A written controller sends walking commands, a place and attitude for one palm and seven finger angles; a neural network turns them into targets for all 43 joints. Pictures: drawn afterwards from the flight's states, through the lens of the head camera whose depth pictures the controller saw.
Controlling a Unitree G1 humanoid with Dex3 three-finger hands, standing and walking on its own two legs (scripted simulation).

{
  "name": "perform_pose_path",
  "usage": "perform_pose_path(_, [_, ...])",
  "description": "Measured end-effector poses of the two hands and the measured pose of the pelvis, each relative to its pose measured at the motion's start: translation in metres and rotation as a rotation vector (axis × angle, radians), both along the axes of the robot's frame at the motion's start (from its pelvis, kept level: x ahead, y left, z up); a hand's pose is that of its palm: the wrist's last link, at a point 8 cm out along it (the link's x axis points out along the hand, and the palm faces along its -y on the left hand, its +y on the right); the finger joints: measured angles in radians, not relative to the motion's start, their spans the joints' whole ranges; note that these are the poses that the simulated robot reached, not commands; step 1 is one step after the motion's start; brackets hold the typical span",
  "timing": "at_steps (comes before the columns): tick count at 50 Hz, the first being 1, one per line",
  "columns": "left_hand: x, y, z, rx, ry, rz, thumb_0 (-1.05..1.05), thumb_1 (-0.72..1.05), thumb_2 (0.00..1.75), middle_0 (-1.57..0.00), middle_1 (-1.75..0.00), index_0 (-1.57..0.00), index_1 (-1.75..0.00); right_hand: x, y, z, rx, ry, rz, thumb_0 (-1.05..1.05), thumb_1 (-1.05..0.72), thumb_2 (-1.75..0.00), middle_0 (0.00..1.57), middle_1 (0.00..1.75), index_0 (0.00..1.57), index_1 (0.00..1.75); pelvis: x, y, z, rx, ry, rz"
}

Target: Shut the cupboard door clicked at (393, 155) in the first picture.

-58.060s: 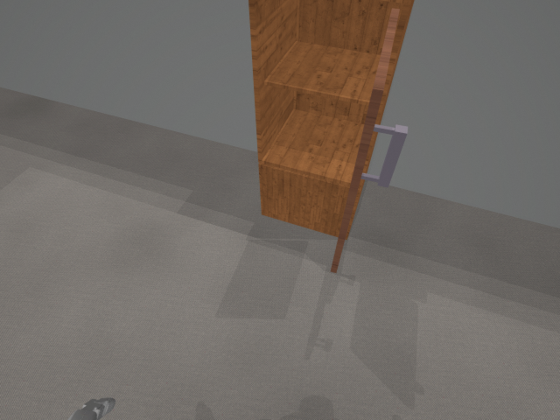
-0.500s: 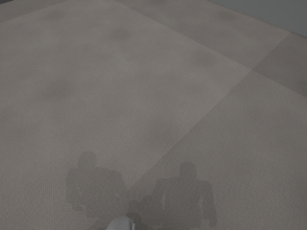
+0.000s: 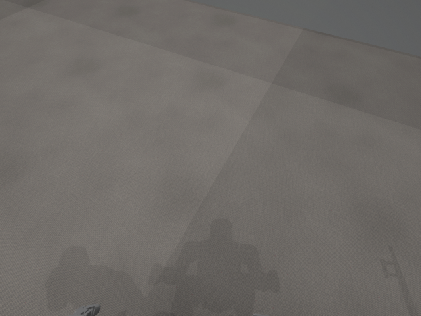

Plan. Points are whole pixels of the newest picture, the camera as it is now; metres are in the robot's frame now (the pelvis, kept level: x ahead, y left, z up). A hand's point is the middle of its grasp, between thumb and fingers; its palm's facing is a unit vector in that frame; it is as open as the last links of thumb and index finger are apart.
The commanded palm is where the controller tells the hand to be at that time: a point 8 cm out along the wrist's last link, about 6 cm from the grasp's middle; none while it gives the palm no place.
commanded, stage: turn to face it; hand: left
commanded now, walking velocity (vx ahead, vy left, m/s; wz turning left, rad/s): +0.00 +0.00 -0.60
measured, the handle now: out of the picture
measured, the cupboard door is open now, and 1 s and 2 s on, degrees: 24 24 24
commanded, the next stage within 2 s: none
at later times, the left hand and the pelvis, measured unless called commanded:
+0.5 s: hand (136, 295) +0.18 +0.18 -0.17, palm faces -0.25 -0.95 -0.20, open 7.4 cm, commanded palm none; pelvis +0.03 +0.01 +0.00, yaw -17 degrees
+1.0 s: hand (178, 279) +0.21 +0.09 -0.16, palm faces -0.52 -0.82 -0.24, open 7.4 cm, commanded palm none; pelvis +0.04 -0.03 +0.00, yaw -34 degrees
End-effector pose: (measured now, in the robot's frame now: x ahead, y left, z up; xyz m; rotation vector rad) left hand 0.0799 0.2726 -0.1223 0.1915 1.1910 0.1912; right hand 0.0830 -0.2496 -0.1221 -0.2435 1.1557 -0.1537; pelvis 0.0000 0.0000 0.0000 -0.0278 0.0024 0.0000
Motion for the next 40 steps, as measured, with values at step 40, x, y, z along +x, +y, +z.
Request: perform_pose_path(40, [0.162,-0.120,0.000,0.014,-0.061,-0.543,0.00,0.91,0.89,-0.20,-0.30,-0.20,-0.30,-0.139,-0.029,-0.032,0.050,0.117,-0.556,0.01,-0.91,-0.89,0.20,0.30,0.20,0.30,0.027,-0.027,-0.014,0.018,-0.001,-0.481])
